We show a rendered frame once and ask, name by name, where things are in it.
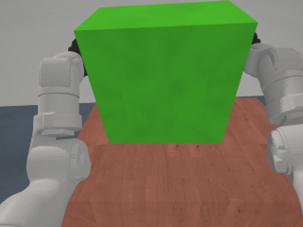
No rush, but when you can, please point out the robot left upper arm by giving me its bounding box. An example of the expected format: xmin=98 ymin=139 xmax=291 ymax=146
xmin=0 ymin=138 xmax=92 ymax=227

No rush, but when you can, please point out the pedestal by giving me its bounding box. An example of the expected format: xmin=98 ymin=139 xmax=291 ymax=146
xmin=61 ymin=97 xmax=303 ymax=227

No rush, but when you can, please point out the right robot forearm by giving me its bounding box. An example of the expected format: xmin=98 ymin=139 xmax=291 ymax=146
xmin=243 ymin=43 xmax=303 ymax=127

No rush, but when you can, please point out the robot right hand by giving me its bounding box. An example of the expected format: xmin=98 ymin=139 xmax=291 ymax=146
xmin=251 ymin=32 xmax=260 ymax=44

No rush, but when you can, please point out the robot right upper arm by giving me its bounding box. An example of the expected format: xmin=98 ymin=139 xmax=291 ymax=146
xmin=266 ymin=124 xmax=303 ymax=213

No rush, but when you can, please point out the carton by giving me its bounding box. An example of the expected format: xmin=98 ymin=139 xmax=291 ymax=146
xmin=74 ymin=0 xmax=258 ymax=144

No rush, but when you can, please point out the left robot forearm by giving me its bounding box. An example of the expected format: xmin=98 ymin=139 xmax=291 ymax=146
xmin=27 ymin=51 xmax=84 ymax=179

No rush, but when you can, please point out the robot left hand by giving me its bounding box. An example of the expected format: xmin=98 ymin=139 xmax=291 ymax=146
xmin=68 ymin=39 xmax=88 ymax=77

